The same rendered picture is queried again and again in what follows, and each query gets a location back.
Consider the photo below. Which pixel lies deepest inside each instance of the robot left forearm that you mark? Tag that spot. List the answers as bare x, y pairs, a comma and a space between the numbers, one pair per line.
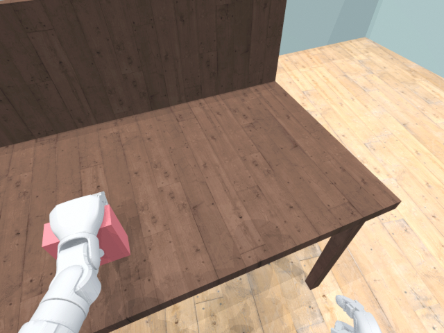
73, 289

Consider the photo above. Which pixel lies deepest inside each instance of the left robot hand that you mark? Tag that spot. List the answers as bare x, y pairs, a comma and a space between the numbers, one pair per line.
80, 215

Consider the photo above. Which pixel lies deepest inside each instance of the right robot hand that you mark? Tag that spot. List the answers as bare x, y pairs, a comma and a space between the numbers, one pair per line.
364, 322

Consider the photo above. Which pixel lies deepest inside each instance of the sponge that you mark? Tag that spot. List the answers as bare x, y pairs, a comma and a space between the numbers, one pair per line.
113, 239

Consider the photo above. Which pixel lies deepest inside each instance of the table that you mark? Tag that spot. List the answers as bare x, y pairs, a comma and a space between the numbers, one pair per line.
171, 108

